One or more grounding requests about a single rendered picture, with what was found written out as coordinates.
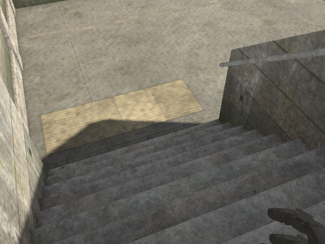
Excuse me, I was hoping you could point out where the right robot hand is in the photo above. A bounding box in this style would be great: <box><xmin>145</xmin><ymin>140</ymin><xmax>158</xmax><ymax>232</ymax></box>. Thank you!
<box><xmin>261</xmin><ymin>208</ymin><xmax>325</xmax><ymax>244</ymax></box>

